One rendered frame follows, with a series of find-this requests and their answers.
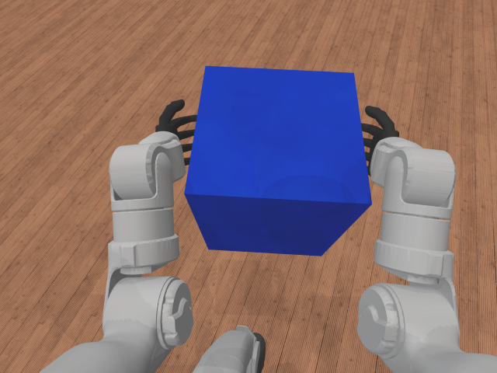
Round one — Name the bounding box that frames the robot left hand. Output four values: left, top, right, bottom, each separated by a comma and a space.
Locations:
155, 99, 197, 166

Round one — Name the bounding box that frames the robot left shin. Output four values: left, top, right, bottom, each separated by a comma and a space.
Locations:
235, 326, 255, 337

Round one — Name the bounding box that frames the robot right hand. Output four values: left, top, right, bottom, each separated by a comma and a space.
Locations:
361, 106, 399, 175

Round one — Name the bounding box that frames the right robot upper arm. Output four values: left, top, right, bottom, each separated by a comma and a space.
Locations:
357, 283, 497, 373

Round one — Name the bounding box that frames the left robot thigh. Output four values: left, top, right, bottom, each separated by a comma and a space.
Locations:
192, 330, 260, 373

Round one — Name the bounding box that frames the robot right forearm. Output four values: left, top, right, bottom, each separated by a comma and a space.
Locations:
370, 137, 460, 342

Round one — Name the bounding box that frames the carton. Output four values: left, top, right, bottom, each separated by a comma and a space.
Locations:
184, 66, 372, 256

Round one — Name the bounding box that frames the left robot upper arm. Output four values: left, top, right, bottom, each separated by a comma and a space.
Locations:
39, 276, 193, 373

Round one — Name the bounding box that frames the robot left forearm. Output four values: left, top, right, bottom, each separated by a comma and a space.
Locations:
103, 131, 186, 334

